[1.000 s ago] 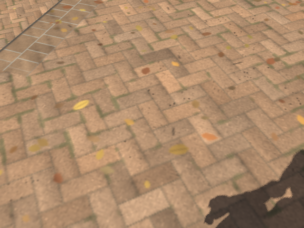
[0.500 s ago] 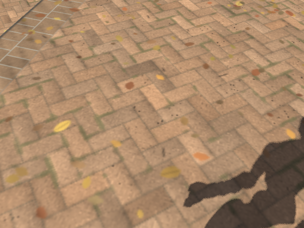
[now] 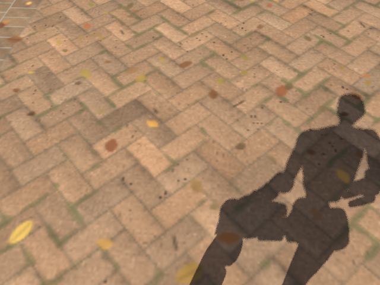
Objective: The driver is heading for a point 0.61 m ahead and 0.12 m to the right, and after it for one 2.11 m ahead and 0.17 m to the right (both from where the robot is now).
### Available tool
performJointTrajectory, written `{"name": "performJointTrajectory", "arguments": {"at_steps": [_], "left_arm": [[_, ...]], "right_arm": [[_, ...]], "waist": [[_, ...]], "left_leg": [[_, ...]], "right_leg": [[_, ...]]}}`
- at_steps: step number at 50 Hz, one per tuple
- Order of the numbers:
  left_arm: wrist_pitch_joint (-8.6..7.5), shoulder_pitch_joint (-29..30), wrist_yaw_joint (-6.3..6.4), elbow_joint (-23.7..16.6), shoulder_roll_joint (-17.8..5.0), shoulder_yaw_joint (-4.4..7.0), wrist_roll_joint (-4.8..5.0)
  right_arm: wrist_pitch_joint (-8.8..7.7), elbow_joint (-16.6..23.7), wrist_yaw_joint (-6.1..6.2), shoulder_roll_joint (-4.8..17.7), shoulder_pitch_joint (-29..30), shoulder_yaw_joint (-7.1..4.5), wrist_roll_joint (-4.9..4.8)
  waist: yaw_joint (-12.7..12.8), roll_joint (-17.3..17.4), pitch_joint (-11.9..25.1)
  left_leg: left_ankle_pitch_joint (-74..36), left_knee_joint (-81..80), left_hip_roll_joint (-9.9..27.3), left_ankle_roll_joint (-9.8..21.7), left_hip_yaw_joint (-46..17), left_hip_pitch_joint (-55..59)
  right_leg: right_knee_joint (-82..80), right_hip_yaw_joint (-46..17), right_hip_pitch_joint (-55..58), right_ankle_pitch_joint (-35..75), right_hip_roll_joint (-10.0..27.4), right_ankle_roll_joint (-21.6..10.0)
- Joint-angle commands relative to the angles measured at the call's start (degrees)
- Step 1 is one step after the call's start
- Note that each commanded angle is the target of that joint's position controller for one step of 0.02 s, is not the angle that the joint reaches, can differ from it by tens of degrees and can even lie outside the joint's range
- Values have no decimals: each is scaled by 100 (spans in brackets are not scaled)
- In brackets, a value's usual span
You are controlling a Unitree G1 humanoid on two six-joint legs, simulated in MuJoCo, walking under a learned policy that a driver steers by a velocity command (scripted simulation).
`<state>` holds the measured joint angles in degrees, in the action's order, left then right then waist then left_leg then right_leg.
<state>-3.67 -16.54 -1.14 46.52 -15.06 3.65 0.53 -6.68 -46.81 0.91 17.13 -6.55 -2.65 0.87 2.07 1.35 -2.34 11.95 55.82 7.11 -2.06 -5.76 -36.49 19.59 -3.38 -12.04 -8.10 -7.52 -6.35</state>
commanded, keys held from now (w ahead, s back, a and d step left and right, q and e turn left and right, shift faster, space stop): w+e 0.04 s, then e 0.46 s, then w+e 0.32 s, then e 0.14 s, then no key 0.04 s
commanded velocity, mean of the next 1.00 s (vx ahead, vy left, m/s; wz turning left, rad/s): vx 0.25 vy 0.00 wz -0.59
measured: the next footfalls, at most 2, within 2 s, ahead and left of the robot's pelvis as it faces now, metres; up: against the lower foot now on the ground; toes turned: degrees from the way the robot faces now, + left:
left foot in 0.22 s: +0.33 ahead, +0.14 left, +0.00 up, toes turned -12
right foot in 0.68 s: +0.21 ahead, -0.09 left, +0.00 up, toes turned -28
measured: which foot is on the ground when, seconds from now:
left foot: up 0.00-0.20, down 0.22-0.68, up 0.70-1.00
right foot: down 0.00-0.22, up 0.24-0.66, down 0.68-1.00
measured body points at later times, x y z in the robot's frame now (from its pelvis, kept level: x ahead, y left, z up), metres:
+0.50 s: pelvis +0.20 +0.06 +0.00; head +0.24 +0.05 +0.44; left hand +0.41 +0.30 -0.11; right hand +0.26 -0.24 -0.11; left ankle +0.29 +0.15 -0.74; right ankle +0.19 -0.08 -0.68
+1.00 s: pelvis +0.31 -0.04 +0.00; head +0.32 -0.08 +0.45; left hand +0.51 +0.19 -0.09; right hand +0.35 -0.37 -0.10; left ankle +0.53 +0.00 -0.70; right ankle +0.18 -0.07 -0.74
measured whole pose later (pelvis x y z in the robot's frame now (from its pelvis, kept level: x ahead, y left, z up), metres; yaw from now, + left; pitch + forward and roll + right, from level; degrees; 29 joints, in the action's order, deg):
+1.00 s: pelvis +0.31 -0.04 +0.00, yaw -36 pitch +2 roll +2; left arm -0.3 -23.4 2.3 39.2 -16.6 3.9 1.0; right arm -4.2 -42.8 -2.2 17.2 -0.2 -4.0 0.1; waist 3.3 2.1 -2.0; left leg 1.8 34.1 -0.2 -2.3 -2.9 -33.7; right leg 22.0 -7.6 -5.1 -18.9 -1.9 -2.5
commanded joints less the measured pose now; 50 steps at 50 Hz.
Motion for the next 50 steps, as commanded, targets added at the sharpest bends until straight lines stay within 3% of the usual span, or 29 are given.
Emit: {"name": "performJointTrajectory", "arguments": {"at_steps": [1,3,6,9,10,11,12,13,14,15,16,18,20,22,25,30,32,33,34,35,36,37,38,39,40,43,46,50], "left_arm": [[-78,212,135,-487,-1023,261,45],[-25,-8,166,-429,-1063,280,60],[107,-306,215,-310,-1016,286,100],[233,-90,315,-465,-905,272,59],[243,48,321,-566,-774,231,53],[224,-24,311,-722,-437,115,-35],[200,-1429,279,-600,-75,27,-46],[216,-1708,252,-588,-744,98,111],[313,-984,296,-611,-1116,221,170],[431,-441,346,-733,-1201,268,136],[547,-256,379,-790,-1181,302,96],[668,-351,379,-875,-832,252,93],[665,-306,379,-990,-617,210,71],[651,-107,345,-1136,-574,185,26],[674,125,255,-1273,-586,169,25],[668,349,66,-1385,-732,223,45],[617,53,22,-1207,-697,253,42],[596,-327,47,-1001,-759,308,51],[570,-947,108,-792,-1011,419,103],[509,-1202,168,-910,-1783,551,111],[305,-1065,103,-1081,-1675,487,-19],[160,-734,101,-1127,-1387,387,-59],[83,-494,116,-1160,-1157,311,-12],[80,-367,140,-1184,-1026,258,37],[90,-322,178,-1197,-994,227,32],[97,-388,296,-1215,-1108,261,-26],[204,-514,380,-1151,-1247,334,19],[316,-625,399,-1057,-1243,360,80]], "right_arm": [[10,400,29,267,198,-39,39],[-27,558,-9,219,618,-3,-7],[-55,744,-64,413,770,-61,-51],[-93,677,-104,681,346,-174,-46],[-123,605,-84,765,-34,-211,7],[-130,584,-41,1083,-639,-270,139],[-14,650,-21,1219,-756,-266,214],[115,605,-74,1104,-823,-302,-21],[193,800,-40,662,-528,-198,-29],[284,836,-9,482,-192,-123,1],[350,866,2,398,63,-75,26],[393,789,24,511,261,-118,104],[380,711,45,556,212,-162,91],[398,668,76,651,179,-218,35],[490,676,84,775,328,-274,-13],[500,563,-52,1069,184,-402,-226],[518,510,-74,1021,222,-396,-302],[528,456,-84,825,138,-351,-286],[528,479,-131,435,203,-245,-200],[476,836,-192,96,425,-137,-2],[310,994,-210,461,899,-234,-117],[196,1010,-254,752,919,-316,-267],[128,873,-265,839,727,-353,-231],[88,759,-248,829,650,-359,-101],[61,723,-248,795,631,-362,-30],[55,721,-261,518,804,-286,-38],[119,803,-281,253,1096,-176,-44],[187,871,-344,427,1098,-210,-100]], "waist": [[-79,-383,76],[120,-480,75],[152,-658,304],[-162,-845,576],[-398,-785,770],[-563,-164,1554],[-5,1394,2359],[-57,1545,2696],[-296,829,1959],[-331,430,1407],[-255,395,990],[-68,693,575],[-78,733,625],[-128,601,841],[-158,570,927],[-207,674,641],[2,491,577],[104,311,609],[284,-477,608],[207,-1953,370],[419,-1453,270],[214,-1182,-8],[33,-993,-92],[-21,-885,-25],[-81,-854,2],[-105,-712,100],[3,-860,148],[49,-961,280]], "left_leg": [[-1176,-1366,-258,-195,271,535],[-1802,-2162,-522,-205,353,874],[-1875,-2685,-777,-151,223,1146],[-1413,-3017,-789,90,63,1566],[-1860,-3356,-617,259,108,2166],[-3212,-3044,350,631,-603,3556],[-4941,-2643,1892,1616,-2333,5285],[-3133,-2966,2205,1904,-3286,5317],[-2073,-3232,1717,1646,-2537,4719],[-1658,-3386,1378,1419,-1788,3984],[-1565,-3543,1105,1371,-1273,3280],[-1410,-3949,708,1347,-469,2273],[-1848,-4056,746,1504,-132,2327],[-2248,-4040,977,1653,-11,2613],[-1894,-4109,1063,1640,322,2574],[910,-4421,1175,1345,375,2405],[1458,-4094,1058,1116,626,2196],[1732,-3601,834,917,894,1855],[1838,-2140,386,551,1433,1070],[2580,53,-509,60,1614,-1022],[2394,697,-676,167,461,-1739],[1691,704,-425,314,229,-1831],[1039,513,-289,333,238,-1695],[614,232,-234,274,257,-1473],[224,-51,-252,198,278,-1181],[-581,-922,-561,-17,451,-557],[-1039,-1860,-854,-90,556,233],[-1209,-2433,-921,5,416,781]], "right_leg": [[-880,-1013,-765,438,1154,-841],[-693,-973,-799,533,1063,-645],[-27,-1295,-295,1108,1131,-412],[899,-1829,245,1293,1200,-171],[1486,-1726,158,1239,938,45],[2910,-1331,-423,81,555,312],[4568,-875,-1859,-3726,-181,636],[5439,-744,-2468,-3311,329,733],[5755,-589,-2794,-2743,555,894],[5665,-359,-2831,-2313,705,990],[5563,-294,-2668,-2114,859,1060],[5065,-19,-2065,-1792,958,1074],[4552,111,-1958,-1648,990,1087],[4059,98,-1906,-1415,1122,1079],[3353,220,-1488,-1019,1193,993],[2186,621,-893,-1161,1097,541],[1256,891,-207,-875,919,305],[969,926,417,-963,752,164],[382,18,1204,-1469,1201,-173],[-174,-2753,1899,-2075,2608,-1087],[-890,-3781,1570,-2789,2894,-1544],[-1017,-3339,1424,-2761,2778,-1328],[-916,-2785,1320,-2235,2548,-1078],[-880,-2368,1274,-1659,2344,-901],[-897,-2043,1159,-1141,2150,-794],[-681,-1285,960,987,1800,-615],[-243,-844,496,2090,1536,-397],[135,-1210,491,2009,1675,-252]]}}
